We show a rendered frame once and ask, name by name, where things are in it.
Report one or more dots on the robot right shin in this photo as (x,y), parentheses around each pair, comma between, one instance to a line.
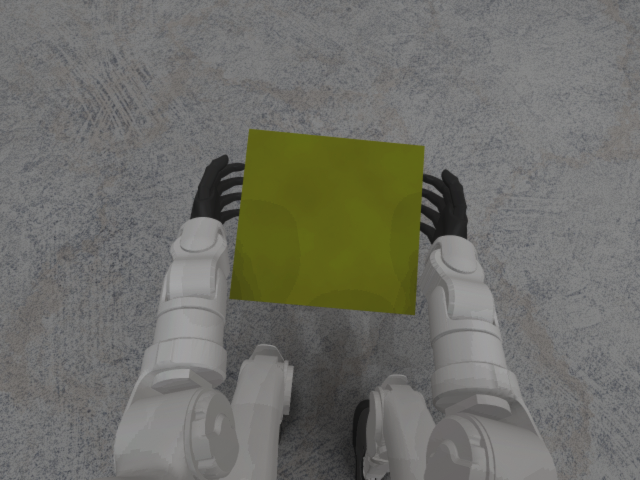
(376,464)

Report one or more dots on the left robot upper arm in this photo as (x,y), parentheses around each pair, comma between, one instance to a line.
(185,435)

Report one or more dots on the carton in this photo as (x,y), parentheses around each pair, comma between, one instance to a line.
(329,222)

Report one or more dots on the robot right forearm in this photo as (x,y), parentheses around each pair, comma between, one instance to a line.
(471,374)

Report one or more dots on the robot shin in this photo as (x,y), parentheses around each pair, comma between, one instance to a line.
(376,464)
(263,349)

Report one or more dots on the right robot hand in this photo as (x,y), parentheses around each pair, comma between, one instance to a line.
(451,218)

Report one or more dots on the left robot hand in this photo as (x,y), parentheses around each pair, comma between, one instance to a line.
(208,201)

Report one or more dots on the robot left forearm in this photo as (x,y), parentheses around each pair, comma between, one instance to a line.
(187,350)

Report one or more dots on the robot left shin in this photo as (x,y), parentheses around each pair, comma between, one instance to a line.
(263,349)

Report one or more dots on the right robot upper arm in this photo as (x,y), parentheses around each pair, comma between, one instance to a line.
(464,446)

